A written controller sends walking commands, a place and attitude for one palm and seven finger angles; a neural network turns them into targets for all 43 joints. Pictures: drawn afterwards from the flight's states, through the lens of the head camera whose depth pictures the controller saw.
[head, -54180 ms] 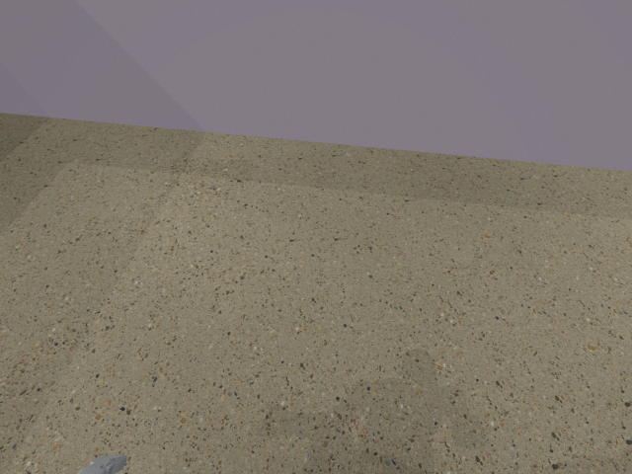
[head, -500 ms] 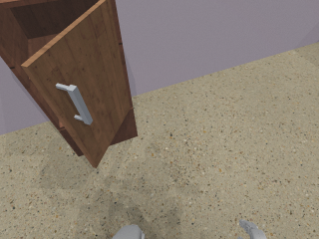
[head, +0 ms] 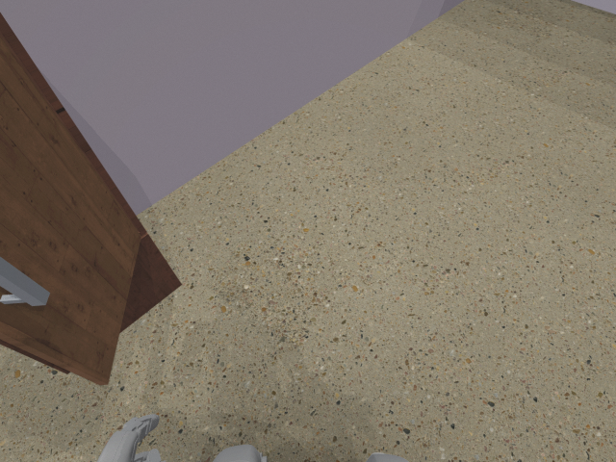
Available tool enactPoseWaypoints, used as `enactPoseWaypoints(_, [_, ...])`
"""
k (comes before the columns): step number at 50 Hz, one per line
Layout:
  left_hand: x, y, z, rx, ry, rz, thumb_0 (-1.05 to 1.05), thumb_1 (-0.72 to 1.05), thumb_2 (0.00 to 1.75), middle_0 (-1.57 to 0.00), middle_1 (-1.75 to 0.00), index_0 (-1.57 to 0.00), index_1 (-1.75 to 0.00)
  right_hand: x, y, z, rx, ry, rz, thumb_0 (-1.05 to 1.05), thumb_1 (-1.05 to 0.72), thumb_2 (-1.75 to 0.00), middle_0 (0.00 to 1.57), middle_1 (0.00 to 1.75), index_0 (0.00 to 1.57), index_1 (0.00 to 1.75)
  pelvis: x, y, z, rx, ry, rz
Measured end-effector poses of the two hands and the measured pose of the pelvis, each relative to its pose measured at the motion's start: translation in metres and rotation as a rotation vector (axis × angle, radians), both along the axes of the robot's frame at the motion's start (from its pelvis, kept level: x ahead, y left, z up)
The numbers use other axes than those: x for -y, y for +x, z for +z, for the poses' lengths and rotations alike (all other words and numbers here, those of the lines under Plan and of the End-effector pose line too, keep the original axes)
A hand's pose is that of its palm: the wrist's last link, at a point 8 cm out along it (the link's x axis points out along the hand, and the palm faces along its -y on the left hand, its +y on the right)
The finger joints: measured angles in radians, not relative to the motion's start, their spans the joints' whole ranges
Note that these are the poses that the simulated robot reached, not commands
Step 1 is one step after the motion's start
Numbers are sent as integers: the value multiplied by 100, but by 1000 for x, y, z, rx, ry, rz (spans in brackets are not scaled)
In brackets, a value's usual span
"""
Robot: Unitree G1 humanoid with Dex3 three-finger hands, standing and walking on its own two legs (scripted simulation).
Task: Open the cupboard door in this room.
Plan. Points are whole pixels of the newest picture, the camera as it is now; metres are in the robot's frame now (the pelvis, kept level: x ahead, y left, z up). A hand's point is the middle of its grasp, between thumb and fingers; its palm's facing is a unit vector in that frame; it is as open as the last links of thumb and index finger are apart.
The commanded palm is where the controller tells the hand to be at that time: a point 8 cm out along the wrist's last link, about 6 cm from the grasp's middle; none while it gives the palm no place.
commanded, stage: walk to a spot facing it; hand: left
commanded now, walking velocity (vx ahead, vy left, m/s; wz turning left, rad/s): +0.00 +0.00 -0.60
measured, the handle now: out of the picture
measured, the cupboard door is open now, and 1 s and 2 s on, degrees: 48 48 48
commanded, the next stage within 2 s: turn to face it in 1.88 s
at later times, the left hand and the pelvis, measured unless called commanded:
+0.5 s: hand (233, 389) +0.23 +0.13 -0.14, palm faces -0.34 -0.93 -0.14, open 7.4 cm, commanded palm none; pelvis +0.06 -0.01 +0.02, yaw -19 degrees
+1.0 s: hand (291, 332) +0.32 +0.05 -0.16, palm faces -0.40 -0.90 -0.19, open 7.3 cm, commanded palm none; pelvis +0.22 -0.12 +0.02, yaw -28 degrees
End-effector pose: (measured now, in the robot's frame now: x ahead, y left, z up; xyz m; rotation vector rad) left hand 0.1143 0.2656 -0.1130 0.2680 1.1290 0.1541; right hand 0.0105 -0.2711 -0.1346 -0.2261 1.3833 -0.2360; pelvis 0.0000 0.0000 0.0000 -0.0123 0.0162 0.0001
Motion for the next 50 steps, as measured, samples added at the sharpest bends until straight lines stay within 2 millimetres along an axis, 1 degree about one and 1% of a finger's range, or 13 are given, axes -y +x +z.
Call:
enactPoseWaypoints(3, [12, 8, 2, -12, 0, -34, 0, 90, 90, -20, -29, -20, -29, 6, -7, 4, 0, -11, -51, 1, -91, -90, 20, 30, 20, 30, 1, -1, 5, 7, 4, -34])
enactPoseWaypoints(6, [22, 12, 0, -26, -22, -63, 0, 90, 90, -20, -29, -20, -29, 2, -4, 13, 41, -12, -78, 1, -91, -90, 20, 30, 20, 30, 0, 1, 9, 9, 13, -67])
enactPoseWaypoints(12, [26, 20, -16, -55, -95, -110, 0, 90, 90, -21, -30, -20, -30, -20, 7, 19, 148, -14, -103, 1, -91, -90, 20, 30, 20, 30, -14, 13, 5, 0, -4, -134])
enactPoseWaypoints(15, [29, 33, -18, -84, -115, -152, 0, 90, 90, -21, -30, -20, -30, -34, -3, 23, 159, -15, -137, 1, -91, -90, 20, 30, 20, 30, -17, 22, 7, 1, -12, -181])
enactPoseWaypoints(19, [41, 63, -7, -76, -138, -206, 0, 90, 90, -20, -29, -20, -29, -50, -28, 32, 87, 14, -206, 1, -91, -90, 20, 30, 21, 30, -12, 38, 19, -7, -11, -234])
enactPoseWaypoints(23, [66, 102, 0, -62, -144, -278, 0, 91, 90, -20, -29, -20, -29, -61, -54, 33, 5, 49, -297, 1, -91, -90, 20, 30, 21, 30, -1, 55, 24, -13, -12, -295])
enactPoseWaypoints(29, [130, 173, -1, -41, -128, -425, 0, 91, 90, -20, -29, -19, -29, -64, -87, 23, -115, 111, -455, 1, -91, -90, 20, 30, 21, 30, 31, 84, 15, -12, 7, -378])
enactPoseWaypoints(33, [173, 216, -9, 57, -119, -473, 0, 91, 90, -20, -29, -20, -29, -49, -92, 3, -189, 163, -514, 1, -91, -90, 20, 30, 21, 30, 63, 103, -4, 2, 25, -403])
enactPoseWaypoints(35, [184, 220, -8, 61, -113, -464, 0, 91, 90, -20, -29, -20, -29, -31, -75, -2, -186, 160, -521, 1, -91, -90, 20, 30, 21, 30, 72, 110, -2, 14, 11, -413])
enactPoseWaypoints(37, [189, 217, -5, 23, -99, -459, 0, 91, 90, -20, -29, -20, -29, -8, -46, 0, -131, 134, -518, 1, -91, -90, 20, 30, 21, 30, 79, 120, 4, 17, 5, -427])
enactPoseWaypoints(40, [192, 210, -4, -52, -84, -444, 0, 91, 90, -20, -29, -20, -29, 28, 9, 8, -3, 87, -505, 1, -91, -90, 20, 30, 20, 30, 91, 138, 14, 9, 6, -450])
enactPoseWaypoints(43, [185, 215, -1, -90, -62, -417, -1, 94, 90, -21, -30, -20, -30, 58, 65, 17, 114, 53, -475, 1, -91, -90, 20, 30, 20, 30, 101, 159, 19, 0, 4, -465])
enactPoseWaypoints(50, [171, 226, -12, -205, -59, -356, -1, 92, 90, -21, -30, -20, -30, 104, 192, 32, 277, 2, -381, 1, -91, -90, 20, 30, 20, 30, 117, 224, 18, -1, -17, -487])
